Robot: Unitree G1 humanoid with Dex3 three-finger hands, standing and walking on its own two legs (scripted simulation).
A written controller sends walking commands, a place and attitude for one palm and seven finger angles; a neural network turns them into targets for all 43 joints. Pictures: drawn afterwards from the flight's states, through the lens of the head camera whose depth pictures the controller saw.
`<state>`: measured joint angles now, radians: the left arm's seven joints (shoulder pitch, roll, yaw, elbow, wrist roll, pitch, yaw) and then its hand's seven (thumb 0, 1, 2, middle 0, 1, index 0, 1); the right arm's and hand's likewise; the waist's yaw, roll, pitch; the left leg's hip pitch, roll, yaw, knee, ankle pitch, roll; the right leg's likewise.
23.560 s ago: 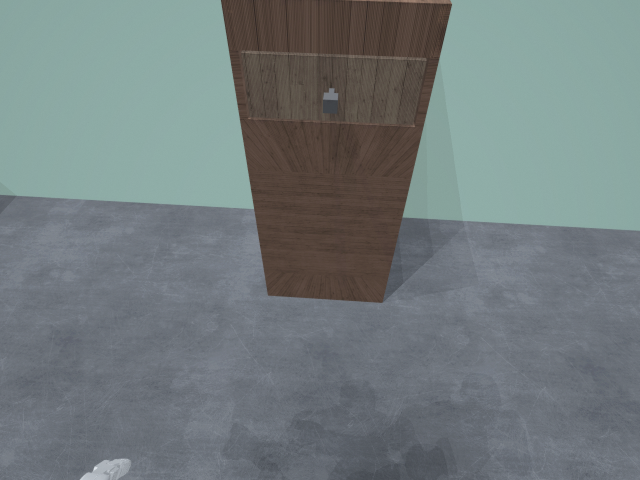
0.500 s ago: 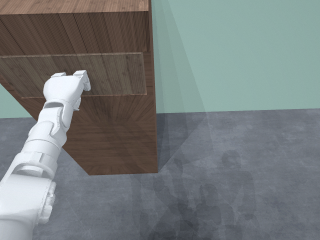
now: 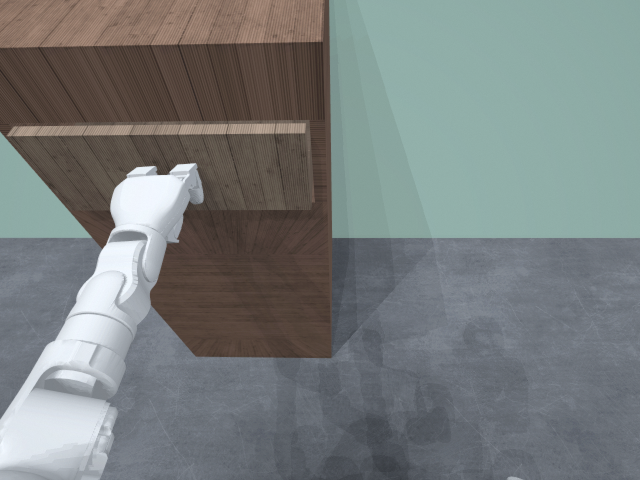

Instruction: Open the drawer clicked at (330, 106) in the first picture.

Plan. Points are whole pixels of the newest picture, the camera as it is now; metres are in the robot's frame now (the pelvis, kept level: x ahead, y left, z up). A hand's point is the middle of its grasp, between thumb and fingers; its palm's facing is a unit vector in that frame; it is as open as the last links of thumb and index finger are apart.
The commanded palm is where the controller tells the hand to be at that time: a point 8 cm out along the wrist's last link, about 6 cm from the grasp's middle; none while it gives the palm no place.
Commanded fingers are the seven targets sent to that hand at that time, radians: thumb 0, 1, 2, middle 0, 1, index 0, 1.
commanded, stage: pull the drawer open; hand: left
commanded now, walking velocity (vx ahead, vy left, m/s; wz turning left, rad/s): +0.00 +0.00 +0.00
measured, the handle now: (166, 196) +0.47 +0.23 +0.08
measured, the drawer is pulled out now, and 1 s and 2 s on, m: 0.02 0.10 0.19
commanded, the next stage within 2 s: none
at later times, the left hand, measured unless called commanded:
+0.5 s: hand (166, 235) +0.41 +0.22 +0.06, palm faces -0.02 -0.05 -1.00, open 6.2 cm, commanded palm +0.36 +0.22 +0.11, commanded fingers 0.00 0.90 0.90 -0.40 -1.35 -0.40 -1.35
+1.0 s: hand (152, 279) +0.35 +0.23 +0.06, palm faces -0.04 -0.05 -1.00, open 6.1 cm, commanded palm +0.32 +0.23 +0.11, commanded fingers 0.00 0.90 0.90 -0.40 -1.35 -0.40 -1.35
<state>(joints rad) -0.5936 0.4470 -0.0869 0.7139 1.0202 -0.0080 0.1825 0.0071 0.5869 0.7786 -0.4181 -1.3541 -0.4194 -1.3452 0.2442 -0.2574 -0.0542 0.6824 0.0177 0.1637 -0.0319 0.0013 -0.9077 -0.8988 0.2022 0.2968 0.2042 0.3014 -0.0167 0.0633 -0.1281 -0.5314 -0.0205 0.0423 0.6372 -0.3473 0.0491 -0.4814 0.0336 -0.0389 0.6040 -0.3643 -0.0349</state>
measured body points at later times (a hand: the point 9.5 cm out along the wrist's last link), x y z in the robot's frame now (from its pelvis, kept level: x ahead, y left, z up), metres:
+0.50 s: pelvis -0.01 +0.00 +0.00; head +0.05 -0.02 +0.45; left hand +0.41 +0.23 +0.11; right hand +0.04 -0.28 -0.13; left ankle -0.03 +0.09 -0.72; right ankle -0.05 -0.10 -0.72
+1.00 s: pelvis -0.01 -0.01 +0.00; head +0.02 -0.03 +0.45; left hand +0.34 +0.22 +0.11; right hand +0.18 -0.24 -0.11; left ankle -0.03 +0.09 -0.72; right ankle -0.05 -0.10 -0.72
